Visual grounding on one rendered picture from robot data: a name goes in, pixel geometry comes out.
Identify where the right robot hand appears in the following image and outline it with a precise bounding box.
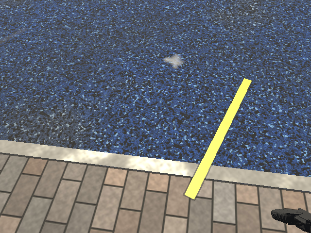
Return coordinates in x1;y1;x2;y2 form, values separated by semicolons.
271;208;311;233

